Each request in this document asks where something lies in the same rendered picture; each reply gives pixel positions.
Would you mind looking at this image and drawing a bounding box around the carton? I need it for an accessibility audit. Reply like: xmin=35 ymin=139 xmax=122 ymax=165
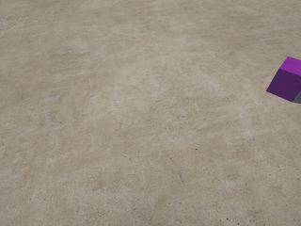
xmin=266 ymin=56 xmax=301 ymax=102

